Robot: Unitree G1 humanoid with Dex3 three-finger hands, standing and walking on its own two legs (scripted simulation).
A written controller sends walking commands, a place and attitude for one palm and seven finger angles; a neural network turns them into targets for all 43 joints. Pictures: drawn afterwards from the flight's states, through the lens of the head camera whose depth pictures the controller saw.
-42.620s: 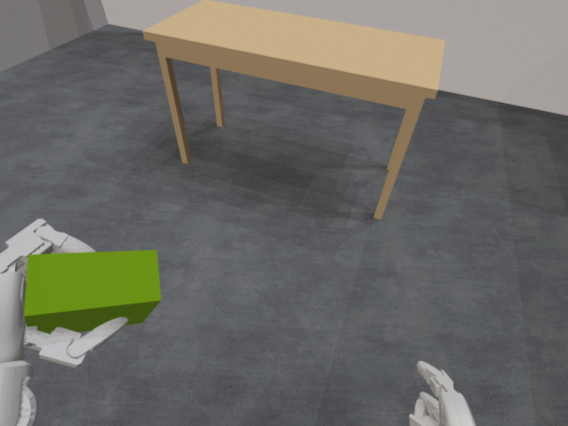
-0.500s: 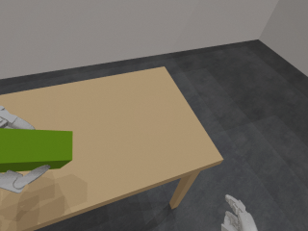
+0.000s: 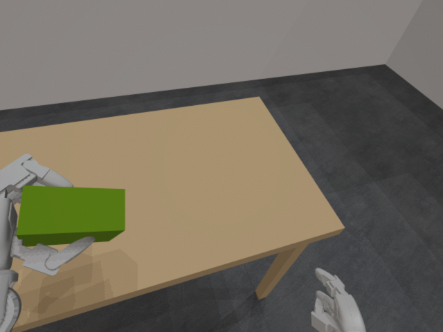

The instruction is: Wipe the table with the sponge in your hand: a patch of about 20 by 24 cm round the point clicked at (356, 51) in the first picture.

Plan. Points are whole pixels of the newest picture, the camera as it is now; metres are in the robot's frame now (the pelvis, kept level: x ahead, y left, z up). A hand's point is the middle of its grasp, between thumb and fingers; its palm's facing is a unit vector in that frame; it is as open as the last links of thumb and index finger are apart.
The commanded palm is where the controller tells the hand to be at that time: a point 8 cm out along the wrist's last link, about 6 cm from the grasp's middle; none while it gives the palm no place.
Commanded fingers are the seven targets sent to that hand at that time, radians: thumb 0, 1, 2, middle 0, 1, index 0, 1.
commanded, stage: come to a stop and stand still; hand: left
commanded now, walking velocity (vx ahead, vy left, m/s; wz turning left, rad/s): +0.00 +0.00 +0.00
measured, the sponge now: (87, 217) +0.23 +0.22 +0.13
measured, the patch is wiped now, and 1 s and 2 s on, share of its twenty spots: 0.00 0.00 0.00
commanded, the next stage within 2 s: look again from close up in 0.16 s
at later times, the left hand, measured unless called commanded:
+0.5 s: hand (75, 221) +0.22 +0.23 +0.14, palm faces +0.34 -0.85 -0.39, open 9.9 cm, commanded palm +0.16 +0.26 +0.17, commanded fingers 0.00 0.10 1.30 -1.20 -1.60 -1.20 -1.60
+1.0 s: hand (103, 203) +0.24 +0.20 +0.15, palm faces +0.32 -0.87 -0.38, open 9.9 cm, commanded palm +0.18 +0.24 +0.17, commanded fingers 0.00 0.10 1.30 -1.20 -1.60 -1.20 -1.60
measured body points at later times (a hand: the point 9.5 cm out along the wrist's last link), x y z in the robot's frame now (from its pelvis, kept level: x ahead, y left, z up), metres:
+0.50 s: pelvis +0.00 -0.02 +0.00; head +0.01 +0.00 +0.45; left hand +0.19 +0.27 +0.17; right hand +0.17 -0.25 -0.07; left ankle +0.04 +0.05 -0.74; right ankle +0.01 -0.14 -0.74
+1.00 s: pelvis +0.02 -0.04 +0.00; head +0.04 -0.02 +0.45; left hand +0.22 +0.24 +0.17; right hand +0.19 -0.26 -0.07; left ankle +0.04 +0.05 -0.74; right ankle +0.01 -0.14 -0.74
